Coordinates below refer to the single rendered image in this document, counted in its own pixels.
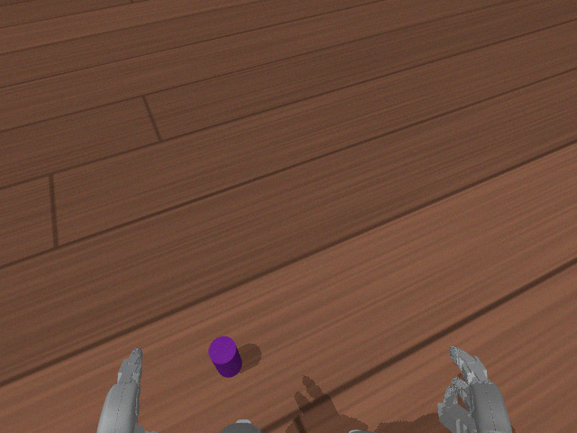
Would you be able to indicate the left robot hand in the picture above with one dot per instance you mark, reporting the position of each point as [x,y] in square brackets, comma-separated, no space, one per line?
[121,408]

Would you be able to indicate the can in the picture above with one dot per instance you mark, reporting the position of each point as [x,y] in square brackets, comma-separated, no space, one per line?
[225,356]

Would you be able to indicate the right robot hand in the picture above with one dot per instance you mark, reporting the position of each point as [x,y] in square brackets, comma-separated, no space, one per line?
[485,410]

